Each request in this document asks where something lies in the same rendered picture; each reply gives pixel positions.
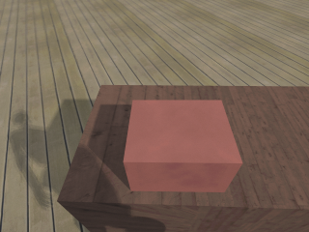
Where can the pedestal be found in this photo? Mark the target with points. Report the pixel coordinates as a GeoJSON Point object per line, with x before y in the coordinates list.
{"type": "Point", "coordinates": [269, 193]}

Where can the carton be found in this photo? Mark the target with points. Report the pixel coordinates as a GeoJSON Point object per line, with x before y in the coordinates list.
{"type": "Point", "coordinates": [180, 146]}

